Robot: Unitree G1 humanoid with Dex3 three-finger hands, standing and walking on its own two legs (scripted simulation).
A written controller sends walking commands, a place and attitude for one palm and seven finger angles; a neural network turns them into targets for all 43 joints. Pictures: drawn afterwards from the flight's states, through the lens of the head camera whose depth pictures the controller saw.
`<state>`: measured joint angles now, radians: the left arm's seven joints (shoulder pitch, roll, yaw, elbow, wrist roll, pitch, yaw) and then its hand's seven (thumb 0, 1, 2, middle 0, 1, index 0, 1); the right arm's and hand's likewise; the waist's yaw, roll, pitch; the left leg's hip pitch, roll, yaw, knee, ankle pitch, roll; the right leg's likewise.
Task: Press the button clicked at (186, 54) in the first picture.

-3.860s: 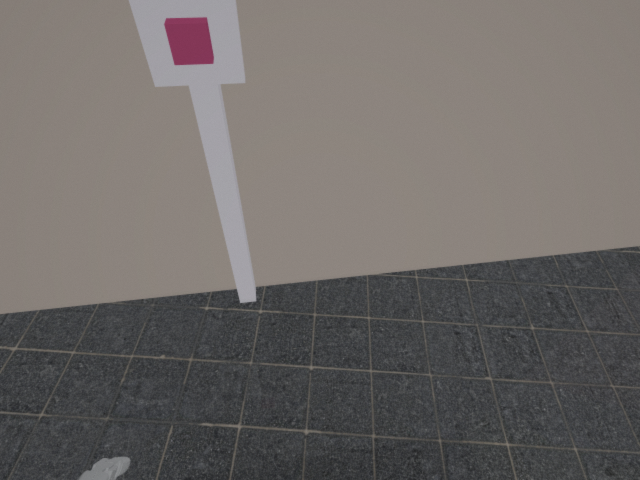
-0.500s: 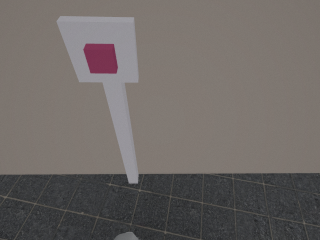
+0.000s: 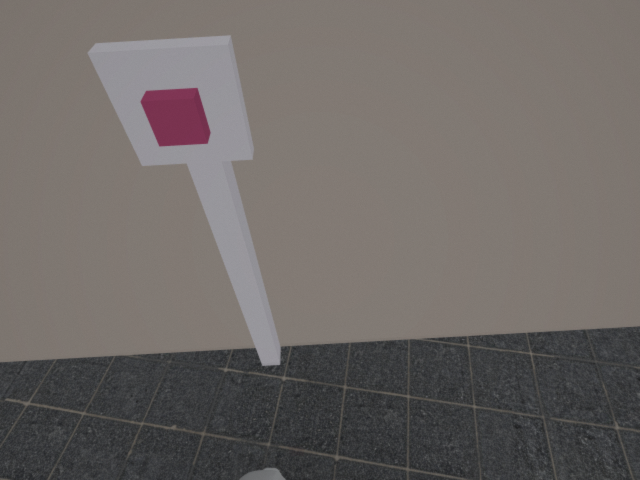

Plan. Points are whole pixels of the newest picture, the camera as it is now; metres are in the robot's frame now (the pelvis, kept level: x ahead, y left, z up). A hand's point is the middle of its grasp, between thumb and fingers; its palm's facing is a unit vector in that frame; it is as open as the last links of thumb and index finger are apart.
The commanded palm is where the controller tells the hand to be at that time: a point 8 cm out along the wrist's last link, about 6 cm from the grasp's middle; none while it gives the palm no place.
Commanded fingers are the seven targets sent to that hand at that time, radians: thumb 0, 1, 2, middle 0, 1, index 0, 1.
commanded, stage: come to a stop and stand still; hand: left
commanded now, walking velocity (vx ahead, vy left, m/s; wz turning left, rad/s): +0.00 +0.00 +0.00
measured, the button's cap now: (178, 116) +0.54 +0.24 +0.19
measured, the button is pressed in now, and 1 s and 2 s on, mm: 0 0 0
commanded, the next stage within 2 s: look again from close up in 0.72 s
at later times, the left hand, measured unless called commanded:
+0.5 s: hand out of the picture -0.05 +0.17 -0.16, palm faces +0.05 -0.98 -0.18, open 7.3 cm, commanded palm none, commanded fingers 0.00 0.90 0.90 -0.20 -0.30 -0.20 -0.30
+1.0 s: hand out of the picture -0.05 +0.18 -0.17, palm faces +0.04 -0.98 -0.17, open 7.4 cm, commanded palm none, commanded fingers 0.00 0.90 0.90 -0.20 -0.30 -0.20 -0.30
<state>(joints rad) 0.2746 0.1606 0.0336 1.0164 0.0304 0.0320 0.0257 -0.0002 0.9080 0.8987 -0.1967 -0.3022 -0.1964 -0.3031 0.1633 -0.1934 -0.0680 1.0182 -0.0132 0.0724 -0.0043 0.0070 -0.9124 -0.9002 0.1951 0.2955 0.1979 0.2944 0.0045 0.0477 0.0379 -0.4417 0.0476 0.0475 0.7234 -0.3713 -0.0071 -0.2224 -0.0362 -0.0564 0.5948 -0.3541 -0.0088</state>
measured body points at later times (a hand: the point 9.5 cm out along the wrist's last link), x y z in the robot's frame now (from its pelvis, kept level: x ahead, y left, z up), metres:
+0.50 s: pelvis -0.05 +0.00 +0.01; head -0.05 +0.00 +0.46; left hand -0.05 +0.22 -0.15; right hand -0.05 -0.21 -0.15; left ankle -0.01 +0.12 -0.73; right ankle -0.02 -0.11 -0.73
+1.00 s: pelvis -0.04 +0.02 +0.00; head -0.04 +0.02 +0.45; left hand -0.06 +0.23 -0.16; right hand -0.04 -0.20 -0.15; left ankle -0.01 +0.12 -0.73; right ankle -0.02 -0.11 -0.73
